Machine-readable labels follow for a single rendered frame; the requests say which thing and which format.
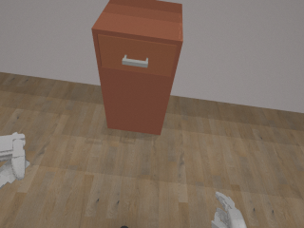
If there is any drawer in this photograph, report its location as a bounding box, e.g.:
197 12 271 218
98 34 177 76

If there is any left robot hand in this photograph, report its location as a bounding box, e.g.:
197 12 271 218
0 132 30 189

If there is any right robot hand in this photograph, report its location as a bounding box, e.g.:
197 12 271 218
211 191 247 228

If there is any handle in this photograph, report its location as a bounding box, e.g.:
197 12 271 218
122 54 148 68

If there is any cabinet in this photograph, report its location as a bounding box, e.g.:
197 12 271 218
91 0 183 135

